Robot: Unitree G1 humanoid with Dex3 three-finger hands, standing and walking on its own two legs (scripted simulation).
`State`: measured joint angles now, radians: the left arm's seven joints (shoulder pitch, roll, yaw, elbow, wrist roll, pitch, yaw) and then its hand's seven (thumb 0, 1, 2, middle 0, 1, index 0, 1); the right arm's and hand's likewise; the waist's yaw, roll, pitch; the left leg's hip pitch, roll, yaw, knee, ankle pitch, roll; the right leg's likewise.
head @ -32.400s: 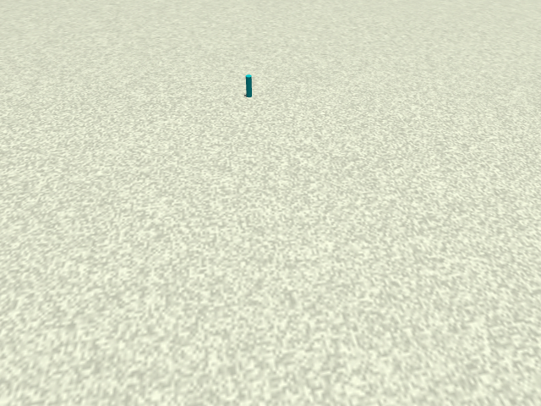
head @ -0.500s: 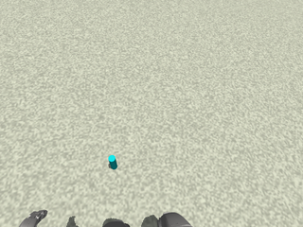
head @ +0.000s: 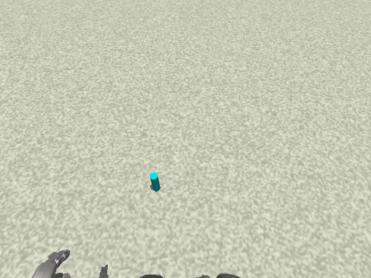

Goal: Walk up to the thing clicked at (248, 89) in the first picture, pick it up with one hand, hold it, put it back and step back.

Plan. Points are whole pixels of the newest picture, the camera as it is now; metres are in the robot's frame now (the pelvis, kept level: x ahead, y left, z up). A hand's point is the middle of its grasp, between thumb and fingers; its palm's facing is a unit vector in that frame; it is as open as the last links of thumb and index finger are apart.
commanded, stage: step back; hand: left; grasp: from the side
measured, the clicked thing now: (155, 182) +0.63 +0.18 -0.68
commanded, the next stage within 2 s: none
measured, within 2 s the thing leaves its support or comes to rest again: neither
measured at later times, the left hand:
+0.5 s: hand out of the picture -0.08 +0.25 -0.15, palm faces -0.07 -0.91 -0.40, open 7.4 cm
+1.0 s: hand out of the picture -0.21 +0.25 -0.14, palm faces -0.02 -0.92 -0.38, open 7.4 cm
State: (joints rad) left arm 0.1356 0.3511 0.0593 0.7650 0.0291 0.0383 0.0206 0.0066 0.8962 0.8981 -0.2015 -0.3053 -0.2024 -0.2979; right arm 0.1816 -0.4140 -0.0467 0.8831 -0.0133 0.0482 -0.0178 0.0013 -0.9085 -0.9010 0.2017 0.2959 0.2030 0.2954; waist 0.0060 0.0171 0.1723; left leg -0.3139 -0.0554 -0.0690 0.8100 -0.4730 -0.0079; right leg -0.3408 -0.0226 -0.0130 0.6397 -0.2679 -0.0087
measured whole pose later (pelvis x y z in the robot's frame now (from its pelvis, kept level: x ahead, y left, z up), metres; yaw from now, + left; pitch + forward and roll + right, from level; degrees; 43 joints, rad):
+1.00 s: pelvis -0.33 -0.01 +0.00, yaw -2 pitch -2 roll -1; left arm 0.15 0.39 0.07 0.82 0.01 0.07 0.01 0.01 0.90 0.90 -0.20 -0.30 -0.20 -0.30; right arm 0.14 -0.37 -0.03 0.85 -0.04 0.04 -0.01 0.00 -0.90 -0.90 0.21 0.30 0.21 0.30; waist 0.00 -0.01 0.16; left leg -0.37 0.03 -0.02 0.62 -0.22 0.01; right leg -0.39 0.07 0.10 1.06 -0.54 0.01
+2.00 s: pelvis -0.43 -0.01 +0.01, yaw +1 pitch -2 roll +0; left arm 0.18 0.37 0.03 1.02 0.01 0.00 0.00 0.01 0.90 0.90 -0.20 -0.30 -0.20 -0.30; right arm 0.15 -0.35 -0.04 1.04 -0.04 -0.01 0.01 0.00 -0.91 -0.90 0.20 0.30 0.20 0.30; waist 0.02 -0.02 0.06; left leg -0.26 0.00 0.01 0.58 -0.28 0.01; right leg -0.22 -0.03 0.00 0.58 -0.31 0.01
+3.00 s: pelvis -0.42 -0.03 +0.02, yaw +1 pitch -2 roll +0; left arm 0.11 0.35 0.00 1.14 0.01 -0.01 -0.01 0.01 0.90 0.90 -0.20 -0.30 -0.20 -0.30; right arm 0.10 -0.35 0.00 1.15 -0.02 -0.01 0.02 0.00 -0.91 -0.90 0.20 0.30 0.20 0.30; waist -0.01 0.01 0.05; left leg -0.13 0.03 0.00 0.32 -0.16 -0.03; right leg -0.09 0.00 -0.01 0.31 -0.19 0.00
